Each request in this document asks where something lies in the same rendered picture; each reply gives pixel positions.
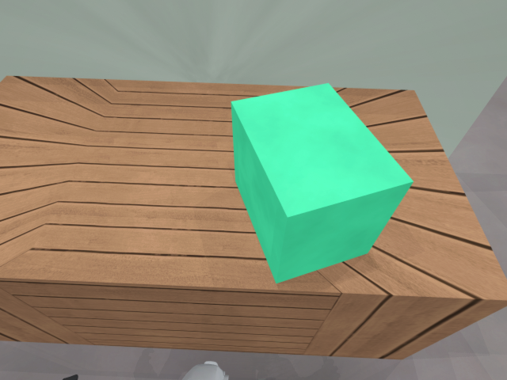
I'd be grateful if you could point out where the left robot thigh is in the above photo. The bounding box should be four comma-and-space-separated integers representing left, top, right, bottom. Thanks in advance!
182, 364, 228, 380

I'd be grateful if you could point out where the carton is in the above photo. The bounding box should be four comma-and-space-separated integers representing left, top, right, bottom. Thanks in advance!
231, 83, 413, 283

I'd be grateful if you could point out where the pedestal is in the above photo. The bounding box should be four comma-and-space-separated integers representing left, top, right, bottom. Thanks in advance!
0, 76, 507, 359

